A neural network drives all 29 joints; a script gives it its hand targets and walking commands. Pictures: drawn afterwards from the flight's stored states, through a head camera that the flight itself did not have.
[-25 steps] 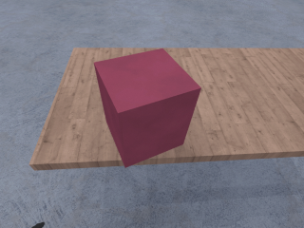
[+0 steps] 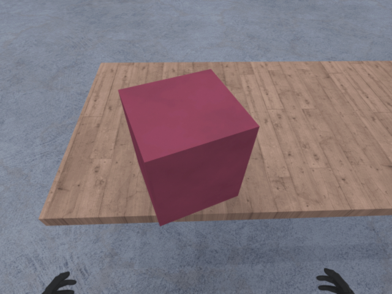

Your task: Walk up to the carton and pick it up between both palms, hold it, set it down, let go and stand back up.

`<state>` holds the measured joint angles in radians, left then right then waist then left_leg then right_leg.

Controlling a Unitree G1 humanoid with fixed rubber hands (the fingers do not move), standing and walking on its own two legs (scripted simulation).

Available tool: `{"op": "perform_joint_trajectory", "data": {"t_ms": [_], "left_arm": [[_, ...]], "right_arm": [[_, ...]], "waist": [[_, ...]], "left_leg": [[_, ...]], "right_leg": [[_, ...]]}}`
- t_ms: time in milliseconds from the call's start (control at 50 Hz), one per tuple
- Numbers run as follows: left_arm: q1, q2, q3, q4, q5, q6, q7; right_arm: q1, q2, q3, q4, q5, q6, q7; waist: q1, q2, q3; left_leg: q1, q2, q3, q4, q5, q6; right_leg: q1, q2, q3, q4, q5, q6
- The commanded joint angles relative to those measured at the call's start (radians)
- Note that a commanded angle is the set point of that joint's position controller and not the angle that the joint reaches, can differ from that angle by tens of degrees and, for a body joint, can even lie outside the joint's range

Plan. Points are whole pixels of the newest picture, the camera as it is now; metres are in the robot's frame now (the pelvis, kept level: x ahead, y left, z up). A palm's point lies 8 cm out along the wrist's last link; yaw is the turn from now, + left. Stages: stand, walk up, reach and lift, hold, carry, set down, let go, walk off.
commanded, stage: walk up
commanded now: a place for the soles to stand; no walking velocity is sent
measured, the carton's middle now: (185, 149) +0.41 +0.04 +0.05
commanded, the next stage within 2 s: reach and lift in 1.38 s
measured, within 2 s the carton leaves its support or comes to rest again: neither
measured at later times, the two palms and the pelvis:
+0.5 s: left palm out of the picture +0.10 +0.32 -0.11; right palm out of the picture +0.11 -0.30 -0.09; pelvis +0.00 +0.01 +0.01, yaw +1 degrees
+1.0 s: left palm out of the picture +0.10 +0.34 -0.10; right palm out of the picture +0.14 -0.28 -0.10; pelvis +0.02 +0.02 +0.01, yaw +2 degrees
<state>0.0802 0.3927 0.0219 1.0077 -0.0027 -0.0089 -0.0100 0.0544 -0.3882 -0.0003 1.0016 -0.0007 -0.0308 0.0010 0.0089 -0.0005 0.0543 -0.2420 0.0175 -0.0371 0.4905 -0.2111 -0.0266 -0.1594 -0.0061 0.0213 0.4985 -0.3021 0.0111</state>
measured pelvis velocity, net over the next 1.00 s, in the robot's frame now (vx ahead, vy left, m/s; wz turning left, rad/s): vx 0.02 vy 0.02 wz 0.03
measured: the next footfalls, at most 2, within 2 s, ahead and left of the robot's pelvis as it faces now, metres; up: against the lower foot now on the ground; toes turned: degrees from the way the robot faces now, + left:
none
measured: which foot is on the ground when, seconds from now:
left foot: down 0.00-1.00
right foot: down 0.00-1.00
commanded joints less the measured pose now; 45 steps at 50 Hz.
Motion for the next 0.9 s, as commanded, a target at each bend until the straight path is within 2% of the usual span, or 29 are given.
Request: {"op": "perform_joint_trajectory", "data": {"t_ms": [0, 40, 60, 80, 100, 120, 140, 160, 200, 240, 280, 380, 420, 460, 480, 500, 520, 560, 580, 600, 620, 640, 660, 680, 760, 780, 800, 840, 880], "left_arm": [[-0.065, 0.195, 0.041, -0.043, -0.001, -0.015, 0.009], [-0.086, 0.187, 0.038, -0.030, 0.005, -0.014, 0.008], [-0.055, 0.200, 0.043, -0.024, -0.002, -0.016, 0.008], [-0.075, 0.192, 0.042, -0.028, 0.001, -0.016, 0.009], [-0.082, 0.200, 0.046, -0.030, 0.002, -0.015, 0.009], [-0.083, 0.198, 0.042, -0.029, 0.002, -0.012, 0.007], [-0.097, 0.191, 0.044, -0.031, 0.002, -0.011, 0.006], [-0.085, 0.199, 0.046, -0.022, 0.003, -0.009, 0.008], [-0.055, 0.184, 0.047, -0.016, 0.001, -0.009, 0.005], [-0.081, 0.185, 0.048, -0.010, 0.000, -0.004, 0.004], [-0.072, 0.179, 0.045, -0.009, 0.003, -0.003, 0.006], [-0.049, 0.205, 0.047, -0.006, 0.010, -0.022, 0.010], [-0.065, 0.212, 0.054, 0.004, 0.014, -0.027, 0.009], [-0.067, 0.214, 0.056, -0.003, 0.015, -0.025, 0.014], [-0.066, 0.192, 0.049, -0.005, 0.010, -0.027, 0.016], [-0.068, 0.202, 0.054, -0.004, 0.009, -0.022, 0.015], [-0.061, 0.183, 0.048, -0.002, 0.010, -0.024, 0.013], [-0.052, 0.195, 0.052, -0.008, 0.018, -0.023, 0.015], [-0.058, 0.192, 0.054, -0.005, 0.016, -0.025, 0.018], [-0.040, 0.194, 0.053, -0.003, 0.008, -0.023, 0.019], [-0.047, 0.175, 0.048, -0.001, 0.013, -0.028, 0.018], [-0.056, 0.191, 0.048, 0.004, 0.015, -0.028, 0.017], [-0.037, 0.197, 0.058, -0.012, 0.017, -0.024, 0.018], [-0.015, 0.194, 0.048, -0.009, 0.010, -0.026, 0.018], [-0.006, 0.204, 0.049, -0.006, 0.010, -0.032, 0.023], [-0.015, 0.213, 0.052, -0.007, 0.011, -0.032, 0.025], [-0.012, 0.207, 0.051, -0.021, 0.013, -0.032, 0.025], [-0.021, 0.215, 0.053, -0.021, 0.011, -0.030, 0.027], [-0.040, 0.213, 0.051, -0.020, 0.013, -0.025, 0.030]], "right_arm": [[-0.062, -0.182, -0.037, -0.026, -0.004, -0.014, -0.007], [-0.044, -0.201, -0.040, -0.021, -0.005, -0.012, -0.006], [-0.069, -0.186, -0.033, -0.021, 0.000, -0.010, -0.006], [-0.069, -0.182, -0.033, -0.021, -0.007, -0.010, -0.008], [-0.070, -0.180, -0.036, -0.020, -0.008, -0.007, -0.005], [-0.073, -0.186, -0.034, -0.014, -0.008, -0.009, -0.006], [-0.059, -0.183, -0.033, -0.008, -0.010, -0.010, -0.006], [-0.050, -0.199, -0.033, -0.008, -0.015, -0.012, -0.009], [-0.073, -0.178, -0.033, -0.013, -0.012, -0.015, -0.005], [-0.069, -0.186, -0.032, -0.011, -0.013, -0.015, -0.005], [-0.060, -0.197, -0.034, 0.002, -0.009, -0.014, -0.009], [-0.057, -0.203, -0.043, -0.012, -0.017, 0.007, 0.002], [-0.033, -0.178, -0.038, -0.002, -0.021, 0.009, 0.004], [-0.019, -0.197, -0.053, 0.003, -0.017, 0.010, 0.006], [-0.035, -0.189, -0.047, 0.001, -0.019, 0.010, 0.007], [-0.051, -0.189, -0.053, -0.005, -0.020, 0.014, 0.009], [-0.045, -0.198, -0.050, -0.016, -0.016, 0.014, 0.007], [-0.046, -0.201, -0.054, -0.023, -0.026, 0.015, 0.012], [-0.049, -0.189, -0.054, -0.014, -0.023, 0.013, 0.012], [-0.046, -0.190, -0.054, -0.008, -0.020, 0.016, 0.013], [-0.037, -0.189, -0.052, -0.012, -0.016, 0.011, 0.013], [-0.040, -0.189, -0.055, -0.009, -0.022, 0.013, 0.012], [-0.038, -0.189, -0.057, -0.006, -0.017, 0.014, 0.013], [-0.054, -0.215, -0.058, -0.021, -0.021, 0.012, 0.012], [-0.033, -0.198, -0.055, -0.025, -0.014, 0.013, 0.010], [-0.022, -0.189, -0.057, -0.018, -0.014, 0.016, 0.012], [-0.027, -0.201, -0.062, -0.024, -0.025, 0.017, 0.011], [-0.007, -0.188, -0.062, -0.014, -0.014, 0.016, 0.009], [-0.027, -0.179, -0.060, -0.024, -0.007, 0.015, 0.005]], "waist": [[0.000, -0.044, -0.083], [-0.017, -0.037, -0.103], [0.005, -0.056, -0.111], [-0.007, -0.004, -0.102], [-0.013, -0.021, -0.080], [-0.007, 0.000, -0.069], [-0.014, -0.038, -0.089], [-0.007, 0.000, -0.078], [0.007, 0.000, -0.080], [0.001, 0.030, -0.087], [-0.001, 0.017, -0.092], [-0.007, 0.053, -0.081], [-0.003, -0.002, -0.121], [-0.008, 0.018, -0.108], [-0.007, 0.073, -0.106], [-0.002, 0.013, -0.069], [-0.011, 0.003, -0.075], [-0.011, 0.035, -0.086], [-0.002, 0.001, -0.059], [-0.002, 0.024, -0.080], [-0.015, 0.008, -0.080], [-0.007, 0.012, -0.074], [-0.002, -0.042, -0.081], [0.000, 0.037, -0.095], [0.007, -0.012, -0.130], [0.002, -0.033, -0.132], [-0.003, 0.031, -0.154], [0.000, -0.028, -0.151], [-0.005, -0.015, -0.116]], "left_leg": [[0.098, 0.074, -0.061, -0.071, 0.186, 0.067], [0.108, 0.088, -0.065, -0.091, 0.213, 0.063], [0.106, 0.085, -0.085, -0.087, 0.183, 0.062], [0.096, 0.084, -0.068, -0.087, 0.210, 0.053], [0.076, 0.074, -0.064, -0.097, 0.161, 0.055], [0.085, 0.081, -0.075, -0.104, 0.169, 0.059], [0.078, 0.085, -0.079, -0.124, 0.171, 0.058], [0.071, 0.087, -0.080, -0.118, 0.168, 0.058], [0.078, 0.083, -0.078, -0.128, 0.149, 0.055], [0.064, 0.080, -0.087, -0.132, 0.140, 0.054], [0.083, 0.106, -0.117, -0.153, 0.190, 0.056], [0.077, 0.066, -0.084, -0.134, 0.121, 0.061], [0.097, 0.063, -0.079, -0.124, 0.125, 0.055], [0.087, 0.071, -0.097, -0.128, 0.177, 0.058], [0.080, 0.076, -0.099, -0.132, 0.158, 0.061], [0.056, 0.076, -0.116, -0.154, 0.082, 0.065], [0.072, 0.076, -0.118, -0.160, 0.062, 0.066], [0.058, 0.082, -0.124, -0.158, 0.066, 0.070], [0.051, 0.086, -0.128, -0.166, 0.093, 0.067], [0.065, 0.084, -0.135, -0.156, 0.063, 0.075], [0.066, 0.084, -0.155, -0.169, 0.087, 0.073], [0.056, 0.079, -0.138, -0.155, 0.093, 0.066], [0.053, 0.081, -0.142, -0.155, 0.083, 0.069], [0.056, 0.085, -0.136, -0.155, 0.106, 0.073], [0.120, 0.071, -0.104, -0.085, 0.303, 0.071], [0.113, 0.063, -0.098, -0.079, 0.320, 0.065], [0.121, 0.066, -0.086, -0.083, 0.325, 0.072], [0.125, 0.065, -0.102, -0.091, 0.348, 0.069], [0.110, 0.067, -0.096, -0.085, 0.351, 0.066]], "right_leg": [[-0.021, -0.112, 0.096, -0.152, 0.219, -0.040], [0.013, -0.107, 0.084, -0.160, 0.203, -0.029], [0.001, -0.113, 0.092, -0.177, 0.174, -0.029], [0.014, -0.107, 0.090, -0.176, 0.192, -0.029], [0.000, -0.115, 0.097, -0.171, 0.152, -0.033], [-0.014, -0.110, 0.103, -0.193, 0.139, -0.033], [0.012, -0.110, 0.086, -0.172, 0.138, -0.037], [0.007, -0.098, 0.074, -0.177, 0.138, -0.036], [-0.004, -0.098, 0.080, -0.185, 0.128, -0.032], [0.026, -0.097, 0.074, -0.177, 0.117, -0.029], [0.024, -0.092, 0.059, -0.172, 0.137, -0.030], [0.026, -0.120, 0.094, -0.208, 0.119, -0.033], [0.054, -0.112, 0.075, -0.203, 0.123, -0.030], [0.046, -0.113, 0.071, -0.173, 0.135, -0.032], [0.033, -0.106, 0.063, -0.171, 0.121, -0.029], [0.007, -0.097, 0.052, -0.173, 0.059, -0.028], [0.009, -0.090, 0.056, -0.186, 0.056, -0.028], [0.023, -0.087, 0.050, -0.167, 0.056, -0.032], [0.004, -0.092, 0.047, -0.163, 0.053, -0.032], [0.007, -0.094, 0.053, -0.169, 0.034, -0.032], [0.016, -0.083, 0.038, -0.169, 0.066, -0.030], [0.015, -0.092, 0.045, -0.156, 0.083, -0.036], [0.031, -0.090, 0.045, -0.170, 0.073, -0.030], [0.040, -0.096, 0.042, -0.153, 0.100, -0.023], [0.063, -0.112, 0.045, -0.157, 0.248, -0.025], [0.081, -0.120, 0.050, -0.159, 0.287, -0.022], [0.083, -0.119, 0.048, -0.133, 0.302, -0.021], [0.093, -0.112, 0.041, -0.127, 0.306, -0.026], [0.082, -0.112, 0.031, -0.143, 0.302, -0.021]]}}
